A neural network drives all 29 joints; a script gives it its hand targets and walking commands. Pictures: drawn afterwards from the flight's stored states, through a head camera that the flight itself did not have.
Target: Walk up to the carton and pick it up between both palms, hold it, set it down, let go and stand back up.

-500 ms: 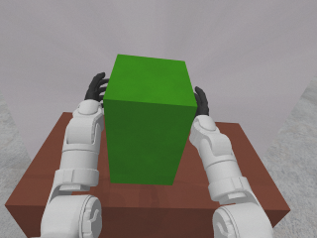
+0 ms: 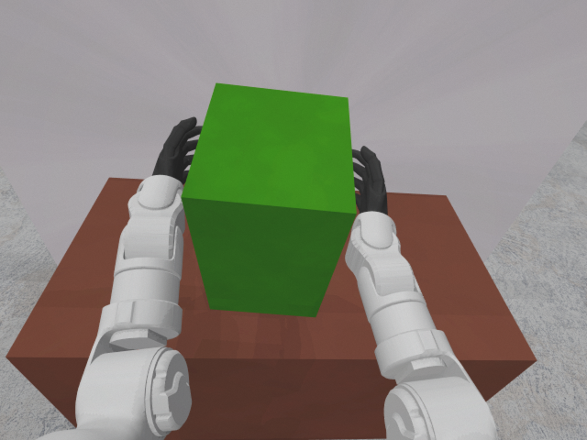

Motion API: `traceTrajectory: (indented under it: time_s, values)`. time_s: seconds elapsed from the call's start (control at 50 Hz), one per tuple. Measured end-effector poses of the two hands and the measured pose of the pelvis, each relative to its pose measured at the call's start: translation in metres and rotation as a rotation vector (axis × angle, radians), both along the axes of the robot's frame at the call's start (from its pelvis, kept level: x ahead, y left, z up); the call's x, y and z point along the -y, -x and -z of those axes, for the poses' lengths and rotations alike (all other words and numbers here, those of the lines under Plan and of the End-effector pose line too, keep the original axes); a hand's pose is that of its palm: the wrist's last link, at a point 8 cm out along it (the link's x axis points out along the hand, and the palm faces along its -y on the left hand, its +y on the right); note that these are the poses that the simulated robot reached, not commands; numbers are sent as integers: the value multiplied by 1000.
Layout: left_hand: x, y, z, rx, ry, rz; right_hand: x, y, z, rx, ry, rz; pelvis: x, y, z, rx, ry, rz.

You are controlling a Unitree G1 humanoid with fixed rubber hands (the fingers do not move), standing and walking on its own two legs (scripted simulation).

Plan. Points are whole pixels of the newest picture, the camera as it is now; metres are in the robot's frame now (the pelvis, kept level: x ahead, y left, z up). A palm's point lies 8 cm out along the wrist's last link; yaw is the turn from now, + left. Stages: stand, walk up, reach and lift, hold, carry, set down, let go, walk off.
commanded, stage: set down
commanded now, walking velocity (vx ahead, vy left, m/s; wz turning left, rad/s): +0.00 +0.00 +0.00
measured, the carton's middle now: (271, 214) +0.40 +0.02 +0.13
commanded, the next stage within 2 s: none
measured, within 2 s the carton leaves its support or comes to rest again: neither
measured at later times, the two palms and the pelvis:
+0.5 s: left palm (174, 195) +0.42 +0.16 +0.14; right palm (361, 212) +0.39 -0.10 +0.15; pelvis +0.02 +0.00 +0.00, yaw +0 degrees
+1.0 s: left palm (184, 209) +0.42 +0.15 +0.11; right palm (362, 226) +0.39 -0.11 +0.12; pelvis +0.02 +0.00 +0.00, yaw +0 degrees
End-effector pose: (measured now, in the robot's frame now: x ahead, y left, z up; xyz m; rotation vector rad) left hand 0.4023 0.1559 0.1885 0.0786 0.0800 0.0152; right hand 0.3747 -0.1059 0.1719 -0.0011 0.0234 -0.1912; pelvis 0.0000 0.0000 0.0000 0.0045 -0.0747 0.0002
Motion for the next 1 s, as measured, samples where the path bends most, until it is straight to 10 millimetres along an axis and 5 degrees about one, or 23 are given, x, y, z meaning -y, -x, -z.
traceTrajectory:
  time_s: [0.3,1.0]
  values:
    - [-4,-14,31,-13,-1,-2,-3,-17,12,13,14,-9,0,-13,-2,-28,-1,-2]
    - [4,-22,76,-72,22,29,4,-17,51,-32,73,19,0,-20,-3,-41,-2,-3]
